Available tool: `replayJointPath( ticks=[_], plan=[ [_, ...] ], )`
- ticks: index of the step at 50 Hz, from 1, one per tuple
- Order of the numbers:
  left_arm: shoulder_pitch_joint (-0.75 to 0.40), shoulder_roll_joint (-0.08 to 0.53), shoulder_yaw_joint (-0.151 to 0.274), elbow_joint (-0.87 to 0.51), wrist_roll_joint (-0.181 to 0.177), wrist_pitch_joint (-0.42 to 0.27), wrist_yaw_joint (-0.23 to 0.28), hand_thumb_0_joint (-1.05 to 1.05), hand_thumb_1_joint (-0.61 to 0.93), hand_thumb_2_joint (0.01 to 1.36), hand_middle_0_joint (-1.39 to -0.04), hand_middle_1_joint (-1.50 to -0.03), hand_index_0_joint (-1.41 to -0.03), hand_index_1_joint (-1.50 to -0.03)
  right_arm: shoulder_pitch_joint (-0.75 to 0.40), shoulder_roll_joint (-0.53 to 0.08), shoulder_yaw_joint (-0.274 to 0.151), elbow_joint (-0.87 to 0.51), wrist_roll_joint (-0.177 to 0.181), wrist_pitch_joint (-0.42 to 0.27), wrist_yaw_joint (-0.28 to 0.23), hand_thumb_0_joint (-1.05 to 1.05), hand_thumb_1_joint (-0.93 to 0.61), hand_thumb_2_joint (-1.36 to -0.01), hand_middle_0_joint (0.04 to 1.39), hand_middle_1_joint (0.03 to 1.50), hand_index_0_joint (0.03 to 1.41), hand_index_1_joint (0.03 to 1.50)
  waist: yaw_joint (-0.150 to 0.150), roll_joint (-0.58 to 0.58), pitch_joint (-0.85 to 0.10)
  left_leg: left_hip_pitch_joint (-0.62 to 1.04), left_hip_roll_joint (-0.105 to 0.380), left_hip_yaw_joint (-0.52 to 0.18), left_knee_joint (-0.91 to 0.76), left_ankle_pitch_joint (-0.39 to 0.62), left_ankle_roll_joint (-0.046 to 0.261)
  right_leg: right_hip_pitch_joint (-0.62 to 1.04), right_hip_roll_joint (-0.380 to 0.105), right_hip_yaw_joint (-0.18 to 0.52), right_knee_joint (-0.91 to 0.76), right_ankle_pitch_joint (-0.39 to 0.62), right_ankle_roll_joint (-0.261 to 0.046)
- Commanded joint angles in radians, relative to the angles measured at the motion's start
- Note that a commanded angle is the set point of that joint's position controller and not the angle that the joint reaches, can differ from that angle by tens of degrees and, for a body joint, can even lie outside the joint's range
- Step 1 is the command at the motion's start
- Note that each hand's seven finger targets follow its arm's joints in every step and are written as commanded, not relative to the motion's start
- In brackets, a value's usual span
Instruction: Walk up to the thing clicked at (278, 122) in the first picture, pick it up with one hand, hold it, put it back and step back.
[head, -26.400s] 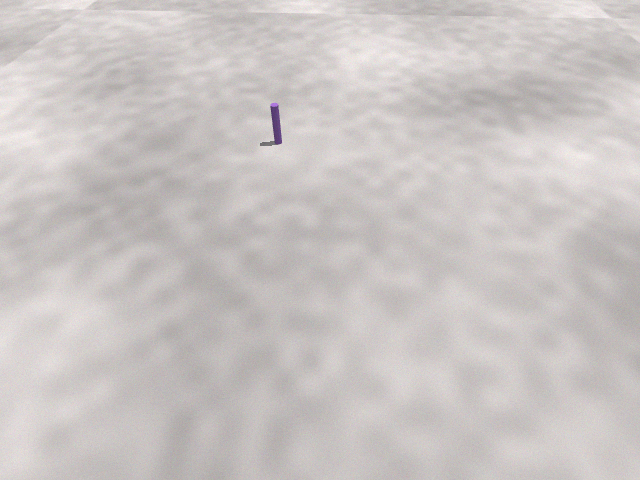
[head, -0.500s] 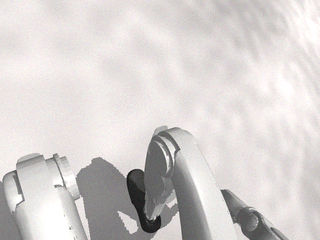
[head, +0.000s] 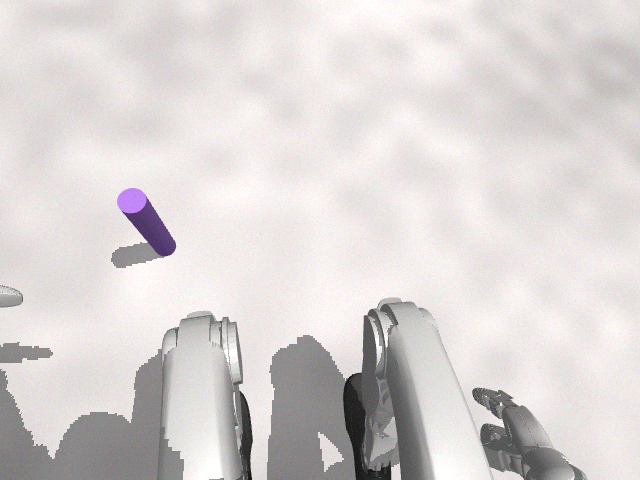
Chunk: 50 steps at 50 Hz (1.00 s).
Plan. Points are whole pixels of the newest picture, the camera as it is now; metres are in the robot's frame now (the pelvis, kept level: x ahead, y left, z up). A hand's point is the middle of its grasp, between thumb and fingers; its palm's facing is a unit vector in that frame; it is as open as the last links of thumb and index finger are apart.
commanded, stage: home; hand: left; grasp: from the side
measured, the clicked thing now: (151, 227) +0.49 +0.27 -0.28
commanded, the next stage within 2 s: none
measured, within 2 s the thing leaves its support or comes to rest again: neither
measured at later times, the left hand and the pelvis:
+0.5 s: hand out of the picture +0.27 +0.28 +0.13, palm faces +0.26 -0.87 -0.43, open 17.3 cm; pelvis +0.05 -0.01 +0.23, yaw +6 degrees
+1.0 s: hand out of the picture +0.23 +0.20 +0.27, palm faces +0.23 -0.93 -0.30, open 17.5 cm; pelvis +0.09 +0.00 +0.32, yaw +7 degrees
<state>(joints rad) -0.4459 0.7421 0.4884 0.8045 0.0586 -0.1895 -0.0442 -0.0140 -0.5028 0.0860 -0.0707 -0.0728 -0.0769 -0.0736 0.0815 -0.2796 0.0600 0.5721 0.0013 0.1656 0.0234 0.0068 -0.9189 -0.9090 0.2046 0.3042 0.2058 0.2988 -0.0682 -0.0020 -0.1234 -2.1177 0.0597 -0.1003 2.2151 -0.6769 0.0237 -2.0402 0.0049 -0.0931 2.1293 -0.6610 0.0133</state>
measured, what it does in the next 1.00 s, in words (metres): rises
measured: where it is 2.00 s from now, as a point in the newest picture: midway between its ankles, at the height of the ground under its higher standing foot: (303, 465)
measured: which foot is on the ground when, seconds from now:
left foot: down 0.00-1.00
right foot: down 0.00-1.00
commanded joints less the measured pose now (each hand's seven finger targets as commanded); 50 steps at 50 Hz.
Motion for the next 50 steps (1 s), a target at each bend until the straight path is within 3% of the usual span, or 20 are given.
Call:
replayJointPath(
  ticks=[1, 3, 5, 7, 10, 14, 20, 30, 32, 37, 40, 42, 45, 50],
  plan=[
    [-0.012, 0.092, -0.042, -0.327, -0.02, 0.042, 0.038, 0.0, -0.555, 0.058, -0.06, -0.06, -0.059, -0.061, 0.113, -0.222, -0.125, -0.098, 0.024, -0.029, -0.018, 0.0, -0.894, -0.902, 0.201, 0.302, 0.201, 0.302, 0.002, 0.16, -0.63, 0.615, -0.012, 0.0, -0.433, 0.067, 0.0, 0.34, 0.036, -0.014, -0.357, 0.083, -0.048],
    [0.056, 0.133, -0.014, -0.459, -0.025, 0.071, 0.066, 0.0, -0.521, 0.078, -0.063, -0.066, -0.062, -0.067, 0.114, -0.216, -0.138, -0.126, 0.04, -0.036, -0.029, 0.0, -0.894, -0.902, 0.202, 0.302, 0.201, 0.302, 0.036, 0.156, -0.692, 0.704, -0.012, 0.004, -0.498, 0.087, -0.001, 0.442, 0.032, 0.002, -0.417, 0.096, -0.046],
    [0.144, 0.138, -0.007, -0.578, -0.029, 0.101, 0.096, 0.0, -0.487, 0.096, -0.063, -0.068, -0.062, -0.069, 0.107, -0.197, -0.139, -0.157, 0.054, -0.043, -0.045, 0.0, -0.894, -0.902, 0.201, 0.302, 0.201, 0.302, 0.044, 0.144, -0.694, 0.758, -0.013, 0.012, -0.565, 0.088, 0.0, 0.542, 0.027, 0.019, -0.487, 0.095, -0.041],
    [0.204, 0.108, -0.011, -0.591, -0.029, 0.134, 0.124, 0.0, -0.475, 0.103, -0.064, -0.07, -0.064, -0.071, 0.1, -0.172, -0.131, -0.153, 0.059, -0.054, -0.064, 0.0, -0.895, -0.902, 0.201, 0.302, 0.201, 0.302, 0.041, 0.102, -0.626, 0.763, -0.018, 0.03, -0.618, 0.095, 0.007, 0.627, 0.025, 0.041, -0.556, 0.103, -0.038],
    [0.213, 0.095, -0.013, -0.638, -0.026, 0.159, 0.158, 0.0, -0.487, 0.096, -0.063, -0.069, -0.063, -0.07, 0.096, -0.144, -0.125, -0.149, 0.057, -0.077, -0.093, 0.0, -0.895, -0.902, 0.201, 0.301, 0.201, 0.301, 0.04, 0.126, -0.622, 0.837, -0.023, 0.049, -0.675, 0.161, 0.009, 0.731, 0.024, 0.065, -0.624, 0.164, -0.035],
    [0.37, -0.077, -0.117, -0.597, -0.033, 0.202, 0.186, 0.0, -0.517, 0.076, -0.057, -0.061, -0.056, -0.062, 0.109, -0.11, -0.114, -0.143, 0.052, -0.116, -0.124, 0.0, -0.895, -0.902, 0.201, 0.301, 0.201, 0.301, 0.035, 0.143, -0.543, 0.95, -0.031, 0.07, -0.772, 0.225, 0.006, 0.835, 0.019, 0.08, -0.742, 0.221, -0.04],
    [0.436, -0.225, -0.241, -0.56, -0.044, 0.257, 0.208, 0.0, -0.551, 0.055, -0.051, -0.053, -0.05, -0.054, 0.14, -0.098, -0.107, -0.13, 0.045, -0.174, -0.146, 0.0, -0.895, -0.902, 0.201, 0.302, 0.201, 0.301, 0.004, 0.114, -0.402, 1.108, -0.026, 0.061, -0.941, 0.263, -0.006, 0.966, 0.014, 0.065, -0.912, 0.256, -0.04],
    [0.627, -0.3, -0.333, -0.721, -0.058, 0.354, 0.245, 0.0, -0.549, 0.057, -0.052, -0.054, -0.051, -0.054, 0.149, -0.077, -0.093, -0.177, 0.046, -0.224, -0.188, 0.0, -0.895, -0.902, 0.201, 0.301, 0.201, 0.301, 0.028, 0.112, -0.278, 1.384, -0.039, 0.081, -1.205, 0.368, -0.018, 1.284, 0.011, 0.051, -1.162, 0.359, -0.03],
    [0.7, -0.341, -0.368, -0.761, -0.062, 0.374, 0.248, 0.0, -0.549, 0.057, -0.051, -0.053, -0.05, -0.054, 0.157, -0.067, -0.089, -0.187, 0.044, -0.23, -0.196, 0.0, -0.895, -0.902, 0.201, 0.301, 0.201, 0.301, 0.028, 0.104, -0.247, 1.428, -0.04, 0.083, -1.25, 0.383, -0.019, 1.338, 0.014, 0.046, -1.204, 0.376, -0.028],
    [0.827, -0.401, -0.43, -0.911, -0.07, 0.41, 0.247, 0.0, -0.557, 0.052, -0.05, -0.051, -0.049, -0.052, 0.155, -0.051, -0.086, -0.225, 0.041, -0.248, -0.212, 0.0, -0.895, -0.902, 0.201, 0.301, 0.201, 0.301, 0.033, 0.092, -0.193, 1.512, -0.04, 0.083, -1.327, 0.43, -0.02, 1.422, 0.021, 0.03, -1.27, 0.413, -0.028],
    [0.872, -0.422, -0.455, -0.964, -0.072, 0.423, 0.239, 0.0, -0.563, 0.048, -0.049, -0.05, -0.048, -0.051, 0.147, -0.049, -0.082, -0.245, 0.037, -0.26, -0.215, 0.0, -0.895, -0.902, 0.201, 0.301, 0.201, 0.301, 0.035, 0.06, -0.115, 1.52, -0.036, 0.077, -1.368, 0.41, -0.02, 1.424, 0.028, 0.016, -1.3, 0.386, -0.027],
    [0.887, -0.432, -0.462, -0.972, -0.072, 0.426, 0.231, 0.0, -0.57, 0.044, -0.048, -0.049, -0.047, -0.05, 0.144, -0.049, -0.082, -0.252, 0.033, -0.269, -0.215, 0.0, -0.895, -0.902, 0.201, 0.301, 0.201, 0.301, 0.027, 0.029, -0.059, 1.514, -0.035, 0.075, -1.391, 0.371, -0.018, 1.424, 0.029, 0.012, -1.326, 0.351, -0.023],
    [0.918, -0.422, -0.447, -1.001, -0.069, 0.421, 0.22, 0.0, -0.607, 0.022, -0.044, -0.043, -0.043, -0.043, 0.141, -0.05, -0.084, -0.261, 0.029, -0.28, -0.216, 0.0, -0.895, -0.902, 0.201, 0.301, 0.201, 0.301, 0.041, 0.017, -0.052, 1.529, -0.037, 0.081, -1.401, 0.387, -0.019, 1.443, 0.028, 0.015, -1.338, 0.356, -0.022],
    [0.88, -0.429, -0.446, -0.995, -0.063, 0.407, 0.207, 0.0, -0.525, 0.069, -0.052, -0.055, -0.051, -0.056, 0.141, -0.048, -0.083, -0.26, 0.017, -0.303, -0.214, 0.0, -0.895, -0.902, 0.201, 0.301, 0.201, 0.301, 0.026, 0.004, -0.048, 1.537, -0.048, 0.099, -1.385, 0.382, -0.011, 1.463, 0.014, 0.04, -1.365, 0.374, -0.011]
  ],
)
